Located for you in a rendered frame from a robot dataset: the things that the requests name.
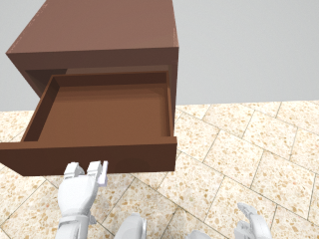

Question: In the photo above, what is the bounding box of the drawer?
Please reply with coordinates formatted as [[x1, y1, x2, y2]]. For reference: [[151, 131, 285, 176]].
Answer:
[[0, 71, 177, 177]]

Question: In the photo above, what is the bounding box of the robot right hand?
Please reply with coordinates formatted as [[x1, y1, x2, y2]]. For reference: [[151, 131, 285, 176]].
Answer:
[[233, 202, 273, 239]]

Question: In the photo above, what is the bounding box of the robot left hand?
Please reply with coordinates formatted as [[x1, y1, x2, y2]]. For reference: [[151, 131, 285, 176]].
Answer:
[[57, 161, 103, 225]]

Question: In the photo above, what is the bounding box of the cabinet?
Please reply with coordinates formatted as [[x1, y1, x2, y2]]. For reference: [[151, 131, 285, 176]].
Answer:
[[5, 0, 179, 135]]

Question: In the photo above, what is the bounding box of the robot left forearm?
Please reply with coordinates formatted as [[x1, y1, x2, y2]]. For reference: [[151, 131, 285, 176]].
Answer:
[[55, 214, 90, 239]]

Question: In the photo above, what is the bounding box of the handle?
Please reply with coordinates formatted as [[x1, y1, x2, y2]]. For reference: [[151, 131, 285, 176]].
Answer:
[[71, 161, 109, 187]]

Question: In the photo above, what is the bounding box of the robot left shin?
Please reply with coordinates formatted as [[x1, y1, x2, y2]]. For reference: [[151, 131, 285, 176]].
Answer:
[[131, 212, 141, 217]]

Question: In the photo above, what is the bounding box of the robot left thigh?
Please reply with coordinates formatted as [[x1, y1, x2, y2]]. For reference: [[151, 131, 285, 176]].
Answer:
[[114, 215, 148, 239]]

